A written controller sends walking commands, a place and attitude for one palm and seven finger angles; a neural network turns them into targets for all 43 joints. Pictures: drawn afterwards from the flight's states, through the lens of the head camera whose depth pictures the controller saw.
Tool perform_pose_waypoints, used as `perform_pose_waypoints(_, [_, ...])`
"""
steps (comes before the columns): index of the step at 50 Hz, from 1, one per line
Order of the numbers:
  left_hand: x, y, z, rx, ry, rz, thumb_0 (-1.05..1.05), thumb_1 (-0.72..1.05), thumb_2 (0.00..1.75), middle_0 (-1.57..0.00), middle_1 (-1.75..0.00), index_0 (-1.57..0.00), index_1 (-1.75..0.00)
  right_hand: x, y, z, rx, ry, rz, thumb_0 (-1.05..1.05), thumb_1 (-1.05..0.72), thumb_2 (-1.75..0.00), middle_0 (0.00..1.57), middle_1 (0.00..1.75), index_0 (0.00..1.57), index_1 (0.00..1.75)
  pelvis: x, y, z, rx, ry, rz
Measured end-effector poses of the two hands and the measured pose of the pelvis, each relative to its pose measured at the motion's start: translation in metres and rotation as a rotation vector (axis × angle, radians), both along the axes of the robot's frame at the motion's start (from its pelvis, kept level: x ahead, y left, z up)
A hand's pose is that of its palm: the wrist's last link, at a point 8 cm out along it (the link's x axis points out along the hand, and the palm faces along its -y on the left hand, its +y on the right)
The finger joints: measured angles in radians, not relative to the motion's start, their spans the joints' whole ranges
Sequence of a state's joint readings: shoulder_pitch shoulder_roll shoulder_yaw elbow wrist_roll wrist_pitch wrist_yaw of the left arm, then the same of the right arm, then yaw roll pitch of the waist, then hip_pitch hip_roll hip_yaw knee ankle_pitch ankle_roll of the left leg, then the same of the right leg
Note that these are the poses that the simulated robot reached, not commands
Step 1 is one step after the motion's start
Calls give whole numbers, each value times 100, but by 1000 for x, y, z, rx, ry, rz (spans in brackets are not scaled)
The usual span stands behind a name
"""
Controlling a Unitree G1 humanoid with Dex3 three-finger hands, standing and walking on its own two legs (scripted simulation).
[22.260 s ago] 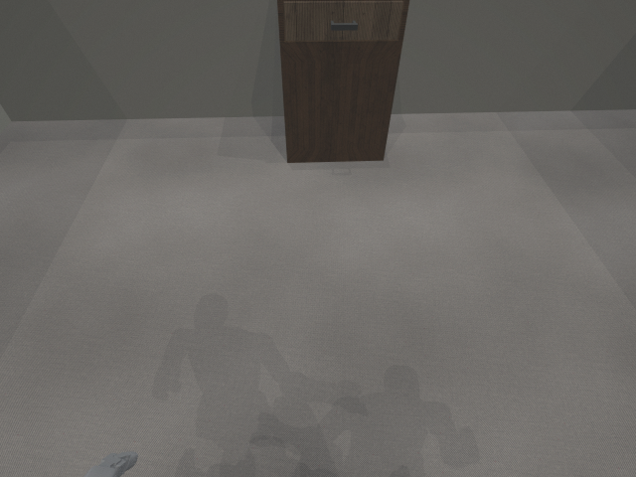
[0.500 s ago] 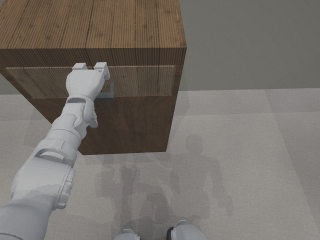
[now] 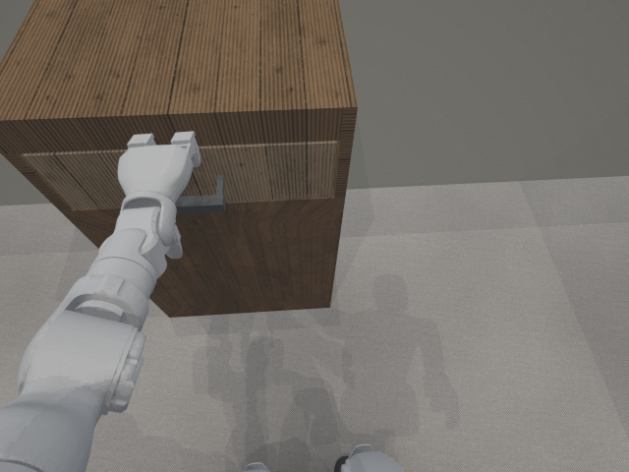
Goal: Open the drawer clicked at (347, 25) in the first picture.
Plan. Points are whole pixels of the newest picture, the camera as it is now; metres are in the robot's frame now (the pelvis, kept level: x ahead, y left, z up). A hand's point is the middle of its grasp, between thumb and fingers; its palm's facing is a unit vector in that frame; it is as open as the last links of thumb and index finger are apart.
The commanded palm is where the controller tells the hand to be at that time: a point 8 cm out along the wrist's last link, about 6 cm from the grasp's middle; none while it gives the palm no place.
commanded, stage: re-aim the fingers above the handle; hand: left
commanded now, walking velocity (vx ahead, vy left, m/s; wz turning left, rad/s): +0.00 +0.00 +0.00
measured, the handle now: (192, 194) +0.54 +0.16 -0.05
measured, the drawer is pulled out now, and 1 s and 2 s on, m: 0.00 0.00 0.00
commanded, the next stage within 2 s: lower the fingers behind the handle in 0.10 s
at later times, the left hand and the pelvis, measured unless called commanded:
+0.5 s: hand (186, 196) +0.49 +0.15 +0.01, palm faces -0.03 +0.01 -1.00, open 13.7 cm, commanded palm +0.48 +0.16 +0.04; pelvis -0.01 +0.00 -0.01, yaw +0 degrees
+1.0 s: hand (186, 212) +0.50 +0.16 -0.04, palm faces -0.01 +0.01 -1.00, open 13.6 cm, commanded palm +0.48 +0.16 +0.01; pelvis -0.02 +0.00 -0.04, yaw +1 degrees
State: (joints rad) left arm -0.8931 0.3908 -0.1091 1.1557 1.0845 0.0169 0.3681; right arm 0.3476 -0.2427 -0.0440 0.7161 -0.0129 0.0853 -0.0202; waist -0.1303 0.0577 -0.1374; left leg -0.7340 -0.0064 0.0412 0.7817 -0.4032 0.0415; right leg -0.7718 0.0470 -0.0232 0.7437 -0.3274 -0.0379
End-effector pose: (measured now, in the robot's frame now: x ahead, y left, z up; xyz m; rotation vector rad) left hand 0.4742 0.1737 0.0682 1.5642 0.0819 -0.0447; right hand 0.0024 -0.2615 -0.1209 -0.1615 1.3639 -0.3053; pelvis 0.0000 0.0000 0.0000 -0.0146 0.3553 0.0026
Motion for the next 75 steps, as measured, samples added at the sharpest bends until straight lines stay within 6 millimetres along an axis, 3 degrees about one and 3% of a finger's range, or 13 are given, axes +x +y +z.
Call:
perform_pose_waypoints(11, [-4, -13, -14, -50, -33, -70, 0, -49, 30, -32, -120, -32, -120, -2, -14, 2, -48, 8, 12, 0, -90, -90, 20, 30, 20, 30, -2, -1, -5, -2, 18, 8])
perform_pose_waypoints(26, [1, -22, -7, 17, -34, 22, 0, -49, 30, -33, -121, -31, -125, -10, 2, -10, 16, 0, -1, 0, -90, -90, 20, 30, 20, 30, -11, -2, -9, 4, 24, -1])
perform_pose_waypoints(34, [-5, -15, -39, 4, 80, -15, 0, -49, 30, -32, -120, -31, -121, -28, -5, -11, -25, 2, -4, 0, -90, -90, 20, 30, 20, 30, -21, -4, -18, 4, 48, 0])
perform_pose_waypoints(43, [-3, -4, -53, -1, -64, -46, 0, -49, 30, -32, -120, -32, -122, -46, -12, -26, -44, 83, 22, 0, -90, -90, 20, 30, 20, 30, -23, -3, -36, -6, 108, 13])
perform_pose_waypoints(60, [1, -10, -47, 11, 8, 23, 0, -49, 30, -32, -121, -29, -122, -27, 0, -28, -16, 8, 26, 0, -90, -90, 20, 30, 20, 30, -26, -3, -35, -9, 89, 11])
perform_pose_waypoints(75, [-1, -10, -58, 31, -103, -6, 0, -49, 30, -31, -131, -31, -126, -51, -6, -50, -36, 38, 46, 0, -90, -90, 20, 30, 20, 30, -48, -1, -62, -13, 135, 20])
